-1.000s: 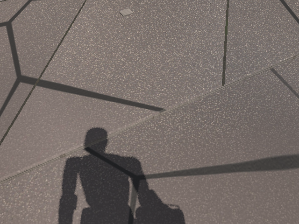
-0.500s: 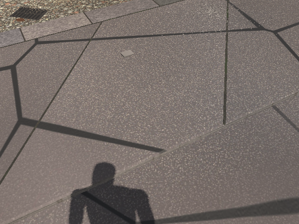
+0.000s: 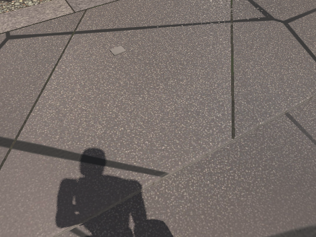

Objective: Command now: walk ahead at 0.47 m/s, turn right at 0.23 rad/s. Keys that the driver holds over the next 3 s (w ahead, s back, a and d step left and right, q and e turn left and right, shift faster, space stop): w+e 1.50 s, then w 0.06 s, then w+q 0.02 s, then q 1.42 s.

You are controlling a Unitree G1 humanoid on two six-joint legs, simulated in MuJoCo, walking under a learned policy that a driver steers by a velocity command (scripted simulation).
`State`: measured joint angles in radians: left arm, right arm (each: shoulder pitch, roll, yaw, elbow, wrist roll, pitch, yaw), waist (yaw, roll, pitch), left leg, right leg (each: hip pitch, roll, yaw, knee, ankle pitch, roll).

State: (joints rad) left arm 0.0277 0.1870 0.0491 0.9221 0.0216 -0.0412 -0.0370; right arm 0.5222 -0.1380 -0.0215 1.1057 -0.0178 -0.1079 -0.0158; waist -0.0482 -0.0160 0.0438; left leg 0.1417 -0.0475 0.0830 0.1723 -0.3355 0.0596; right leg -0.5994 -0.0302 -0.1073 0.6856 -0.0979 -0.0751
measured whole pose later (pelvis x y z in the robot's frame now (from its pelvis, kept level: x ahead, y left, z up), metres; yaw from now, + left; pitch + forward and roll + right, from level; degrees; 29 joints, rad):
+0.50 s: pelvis +0.27 -0.04 +0.01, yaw -15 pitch +1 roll +0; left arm 0.42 0.22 0.06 0.97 0.01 -0.06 0.00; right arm 0.04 -0.22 -0.05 0.82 -0.04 -0.03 0.02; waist 0.08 0.03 0.04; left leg -0.68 0.10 -0.04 0.81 -0.06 -0.05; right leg -0.04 0.15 0.11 0.26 -0.22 -0.13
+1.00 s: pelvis +0.55 -0.08 +0.01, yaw -33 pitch +1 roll +1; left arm 0.13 0.29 0.07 0.74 0.04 0.00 -0.06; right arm 0.38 -0.24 -0.06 0.88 -0.02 -0.10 0.00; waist -0.03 -0.06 0.04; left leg -0.07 0.00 0.18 0.28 -0.23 0.03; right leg -0.70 -0.04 0.02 1.04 -0.14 -0.05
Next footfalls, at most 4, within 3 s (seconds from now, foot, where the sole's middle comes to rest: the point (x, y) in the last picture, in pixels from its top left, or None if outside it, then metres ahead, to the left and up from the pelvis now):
0.10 right None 0.23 -0.07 -0.77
0.68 left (151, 207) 0.59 0.02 -0.77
1.22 right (221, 182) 0.70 -0.31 -0.77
1.74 left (241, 123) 1.00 -0.46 -0.73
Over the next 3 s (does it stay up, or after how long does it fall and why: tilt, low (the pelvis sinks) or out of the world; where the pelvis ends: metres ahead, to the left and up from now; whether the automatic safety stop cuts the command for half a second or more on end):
stays up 0.85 -0.42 0.03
